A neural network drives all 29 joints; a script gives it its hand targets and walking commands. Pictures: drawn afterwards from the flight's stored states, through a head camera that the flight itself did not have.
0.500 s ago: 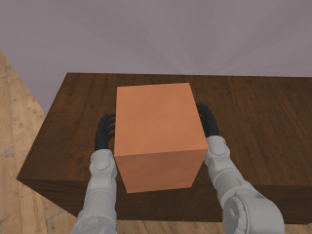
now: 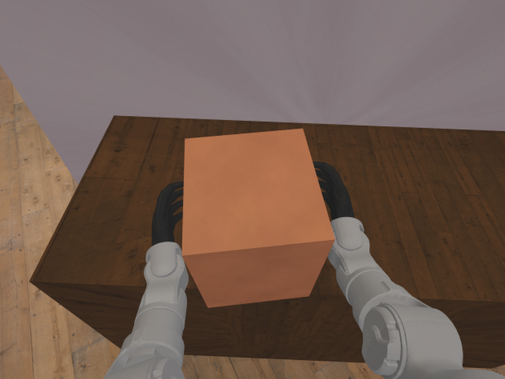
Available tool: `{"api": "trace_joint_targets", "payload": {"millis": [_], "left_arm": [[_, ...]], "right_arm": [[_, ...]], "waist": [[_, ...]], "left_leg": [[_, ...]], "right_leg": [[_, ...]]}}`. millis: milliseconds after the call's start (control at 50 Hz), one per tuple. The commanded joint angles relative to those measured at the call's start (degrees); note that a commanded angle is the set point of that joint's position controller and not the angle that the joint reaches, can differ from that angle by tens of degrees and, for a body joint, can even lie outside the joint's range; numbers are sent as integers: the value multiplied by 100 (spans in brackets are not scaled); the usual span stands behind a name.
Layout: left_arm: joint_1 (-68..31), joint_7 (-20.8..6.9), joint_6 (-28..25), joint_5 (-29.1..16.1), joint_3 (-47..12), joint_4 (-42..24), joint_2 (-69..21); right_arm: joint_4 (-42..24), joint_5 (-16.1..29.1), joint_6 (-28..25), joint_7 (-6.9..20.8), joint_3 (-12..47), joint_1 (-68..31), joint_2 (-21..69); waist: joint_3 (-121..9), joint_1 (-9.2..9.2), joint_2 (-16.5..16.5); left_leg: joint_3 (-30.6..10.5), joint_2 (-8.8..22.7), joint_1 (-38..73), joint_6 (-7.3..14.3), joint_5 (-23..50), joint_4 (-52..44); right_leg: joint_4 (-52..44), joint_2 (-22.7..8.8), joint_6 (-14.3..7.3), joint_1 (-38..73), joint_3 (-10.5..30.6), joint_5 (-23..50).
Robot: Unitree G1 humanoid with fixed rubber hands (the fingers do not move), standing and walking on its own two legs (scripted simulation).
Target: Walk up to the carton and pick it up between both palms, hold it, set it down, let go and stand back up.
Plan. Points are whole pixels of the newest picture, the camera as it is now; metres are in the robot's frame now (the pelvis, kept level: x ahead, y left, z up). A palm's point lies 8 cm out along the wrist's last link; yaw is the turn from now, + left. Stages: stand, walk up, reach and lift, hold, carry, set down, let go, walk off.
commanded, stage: reach and lift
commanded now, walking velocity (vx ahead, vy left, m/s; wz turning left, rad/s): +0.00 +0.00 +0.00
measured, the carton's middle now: (252, 224) +0.40 +0.05 +0.00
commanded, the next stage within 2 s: none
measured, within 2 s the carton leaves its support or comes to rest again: neither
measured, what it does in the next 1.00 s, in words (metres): stands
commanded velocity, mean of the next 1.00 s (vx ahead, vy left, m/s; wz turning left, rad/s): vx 0.00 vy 0.00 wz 0.00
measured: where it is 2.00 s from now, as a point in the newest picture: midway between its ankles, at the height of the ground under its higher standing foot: outside the picture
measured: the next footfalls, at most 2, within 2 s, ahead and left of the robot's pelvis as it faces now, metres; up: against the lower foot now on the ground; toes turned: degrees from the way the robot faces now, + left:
none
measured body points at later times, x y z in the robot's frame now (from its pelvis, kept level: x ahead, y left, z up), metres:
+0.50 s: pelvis +0.01 +0.01 +0.00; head +0.02 +0.01 +0.45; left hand +0.38 +0.19 +0.06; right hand +0.42 -0.10 +0.08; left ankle +0.02 +0.14 -0.75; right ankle -0.01 -0.10 -0.75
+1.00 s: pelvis +0.00 +0.01 +0.00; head -0.04 +0.04 +0.45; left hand +0.37 +0.18 +0.14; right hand +0.39 -0.11 +0.13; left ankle +0.02 +0.14 -0.75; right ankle -0.01 -0.10 -0.75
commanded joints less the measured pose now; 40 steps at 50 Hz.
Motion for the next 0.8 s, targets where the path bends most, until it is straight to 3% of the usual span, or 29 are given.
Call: {"api": "trace_joint_targets", "payload": {"millis": [0, 140, 220, 360, 520, 620, 700, 780], "left_arm": [[-3952, -443, -354, 322, -1945, -465, -2895], [-4105, -412, -191, 45, -2439, -766, -3056], [-4012, -397, -114, -177, -2800, -794, -3155], [-3984, -446, 277, -590, -3458, -1582, -3341], [-4022, -657, 1623, -882, -3905, -2727, -3312], [-3961, -816, 2587, -987, -4140, -3590, -3351], [-3853, -939, 3186, -905, -4034, -3642, -3226], [-3531, -1080, 3600, -782, -3969, -3717, -3229]], "right_arm": [[-282, -715, -450, 768, 1230, -3029, 3182], [-416, -377, -209, 713, 1521, -2948, 3304], [-806, 107, -48, 661, 2255, -2952, 3526], [-2085, 1046, 566, 493, 3508, -2881, 3999], [-3479, 1898, 1764, 214, 4102, -2889, 3991], [-4405, 2390, 2436, 130, 4251, -2994, 3823], [-4616, 2432, 2826, 131, 3968, -3075, 3628], [-4827, 2471, 3000, 135, 3824, -3078, 3484]], "waist": [[-2723, 21, 158], [-3075, -193, 264], [-3246, -132, 338], [-3130, -213, 171], [-2336, -499, -30], [-2205, -629, 198], [-1725, -723, 281], [-1595, -836, 342]], "left_leg": [[558, -333, 1094, 11, 1233, 173], [444, -355, 1437, -92, 1644, 343], [316, -400, 1539, -97, 2117, 562], [51, -463, 1474, -22, 2235, 622], [-164, -541, 1856, 58, 1790, 538], [-278, -580, 2280, -17, 1924, 582], [-290, -591, 2398, -10, 1452, 460], [-291, -610, 2634, -32, 1584, 469]], "right_leg": [[108, 69, 118, 1002, -134, 861], [79, 138, 112, 924, -146, 1094], [224, 157, 157, 1143, -62, 1800], [420, 118, 306, 1756, 158, 2384], [266, 72, 414, 1899, 260, 1942], [218, 109, 412, 1825, 206, 1827], [43, 112, 388, 1560, 136, 1046], [22, 150, 383, 1667, 43, 1199]]}}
